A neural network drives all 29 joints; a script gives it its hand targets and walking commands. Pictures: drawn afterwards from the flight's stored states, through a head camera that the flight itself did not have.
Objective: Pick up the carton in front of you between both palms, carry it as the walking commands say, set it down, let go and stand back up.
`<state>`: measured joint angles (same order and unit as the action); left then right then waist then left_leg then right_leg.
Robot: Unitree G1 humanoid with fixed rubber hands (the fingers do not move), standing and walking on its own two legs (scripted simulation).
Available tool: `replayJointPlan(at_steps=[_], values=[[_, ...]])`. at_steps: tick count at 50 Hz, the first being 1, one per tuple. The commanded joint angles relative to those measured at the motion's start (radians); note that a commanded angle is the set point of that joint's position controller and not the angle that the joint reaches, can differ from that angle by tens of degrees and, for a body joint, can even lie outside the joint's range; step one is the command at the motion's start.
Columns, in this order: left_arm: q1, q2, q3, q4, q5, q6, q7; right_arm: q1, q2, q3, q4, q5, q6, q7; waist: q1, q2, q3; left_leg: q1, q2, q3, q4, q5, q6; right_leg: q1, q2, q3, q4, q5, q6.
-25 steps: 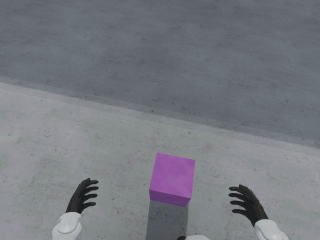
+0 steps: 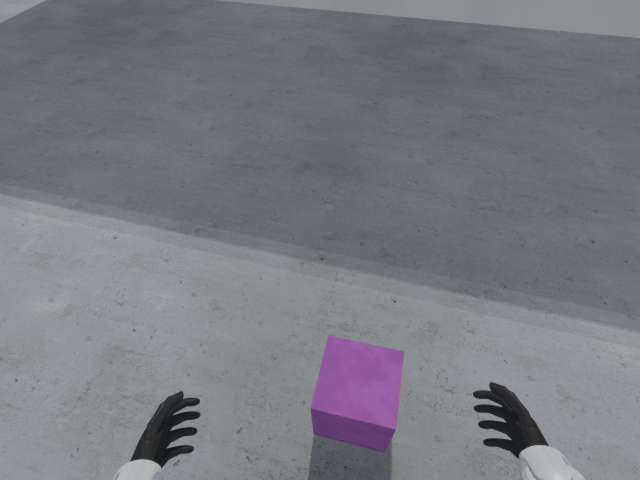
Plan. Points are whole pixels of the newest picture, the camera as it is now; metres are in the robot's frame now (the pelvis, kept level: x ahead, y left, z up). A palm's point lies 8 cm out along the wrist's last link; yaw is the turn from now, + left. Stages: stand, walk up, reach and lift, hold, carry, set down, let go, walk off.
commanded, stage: let go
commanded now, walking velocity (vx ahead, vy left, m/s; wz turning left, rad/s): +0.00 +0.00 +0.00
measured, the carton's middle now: (356, 394) +0.42 -0.08 -0.65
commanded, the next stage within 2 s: stand in 0.02 s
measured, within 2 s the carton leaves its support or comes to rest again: neither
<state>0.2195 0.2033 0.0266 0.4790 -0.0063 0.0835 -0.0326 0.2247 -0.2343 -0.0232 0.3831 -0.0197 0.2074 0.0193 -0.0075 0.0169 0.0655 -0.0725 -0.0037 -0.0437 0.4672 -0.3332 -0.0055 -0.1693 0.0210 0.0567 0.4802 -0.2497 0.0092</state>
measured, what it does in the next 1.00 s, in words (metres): stands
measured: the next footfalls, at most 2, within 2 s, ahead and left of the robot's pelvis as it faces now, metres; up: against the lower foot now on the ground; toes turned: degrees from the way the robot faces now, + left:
none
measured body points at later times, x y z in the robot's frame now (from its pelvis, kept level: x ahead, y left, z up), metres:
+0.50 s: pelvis +0.00 -0.02 +0.00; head +0.00 -0.05 +0.44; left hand +0.12 +0.26 -0.09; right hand +0.12 -0.30 -0.12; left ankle -0.05 +0.12 -0.74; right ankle +0.01 -0.13 -0.74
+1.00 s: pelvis -0.02 -0.02 +0.00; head -0.02 -0.04 +0.45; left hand +0.10 +0.27 -0.10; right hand +0.08 -0.32 -0.12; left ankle -0.05 +0.12 -0.74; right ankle +0.01 -0.13 -0.74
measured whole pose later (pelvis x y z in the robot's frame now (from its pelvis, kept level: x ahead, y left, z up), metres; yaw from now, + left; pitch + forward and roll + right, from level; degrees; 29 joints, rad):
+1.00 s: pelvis -0.02 -0.02 +0.00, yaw -1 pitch -3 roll +1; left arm 0.18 0.30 0.06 0.86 0.01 -0.01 0.02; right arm 0.23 -0.34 -0.04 0.82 -0.01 -0.02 -0.03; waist 0.00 0.04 0.04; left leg -0.10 0.02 -0.03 0.46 -0.31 -0.04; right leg -0.23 0.04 0.06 0.51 -0.23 -0.02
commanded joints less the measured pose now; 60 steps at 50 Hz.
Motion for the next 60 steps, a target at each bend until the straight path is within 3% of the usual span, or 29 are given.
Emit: replayJointPlan(at_steps=[1, 2, 3, 5, 8, 14, 22, 60], values=[[-0.025, 0.099, 0.037, -0.085, 0.008, -0.006, -0.003, -0.045, -0.088, -0.023, -0.107, 0.002, -0.001, -0.005, 0.009, -0.004, -0.051, -0.124, -0.043, 0.042, -0.083, 0.279, -0.017, 0.127, 0.060, -0.058, -0.034, 0.212, 0.015], [-0.012, 0.207, 0.096, 0.059, 0.044, -0.029, 0.031, -0.090, -0.192, -0.072, 0.032, 0.025, -0.085, -0.013, 0.034, 0.120, -0.072, -0.143, 0.012, 0.042, -0.024, 0.163, -0.034, -0.007, -0.036, -0.031, 0.000, 0.189, 0.005], [0.001, 0.227, 0.101, 0.066, 0.040, -0.048, 0.045, -0.061, -0.178, -0.073, 0.048, 0.017, -0.131, -0.015, 0.016, 0.095, -0.091, -0.125, 0.014, 0.024, -0.021, 0.112, -0.030, -0.018, -0.039, -0.022, -0.004, 0.150, -0.004], [-0.027, 0.192, 0.098, 0.091, 0.040, -0.074, 0.047, -0.052, -0.156, -0.069, 0.095, -0.002, -0.180, -0.014, 0.015, 0.024, -0.060, -0.142, 0.022, 0.002, -0.031, 0.033, -0.014, -0.076, -0.039, -0.006, -0.038, 0.048, -0.016], [-0.053, 0.180, 0.093, 0.119, 0.039, -0.094, 0.040, -0.046, -0.156, -0.071, 0.141, -0.005, -0.207, -0.015, 0.008, -0.033, -0.051, -0.115, 0.028, -0.010, -0.018, 0.068, -0.006, -0.114, -0.047, 0.021, -0.064, 0.021, -0.024], [-0.043, 0.193, 0.090, 0.164, 0.034, -0.108, 0.051, -0.024, -0.174, -0.074, 0.203, -0.007, -0.228, -0.031, 0.011, -0.047, -0.085, -0.083, 0.040, -0.024, -0.008, 0.160, -0.013, -0.070, -0.059, 0.039, -0.037, 0.162, -0.026], [-0.032, 0.218, 0.083, 0.214, 0.031, -0.107, 0.059, 0.000, -0.191, -0.064, 0.267, -0.003, -0.230, -0.043, 0.011, -0.037, -0.081, -0.080, 0.045, -0.026, -0.015, 0.170, -0.016, -0.045, -0.072, 0.062, -0.032, 0.206, -0.033], [-0.072, 0.264, 0.053, 0.370, 0.017, -0.102, 0.056, -0.006, -0.251, -0.043, 0.427, 0.008, -0.236, -0.050, 0.008, -0.022, -0.035, -0.077, 0.087, -0.030, -0.106, 0.088, 0.002, -0.047, -0.079, 0.115, -0.082, 0.134, -0.033]])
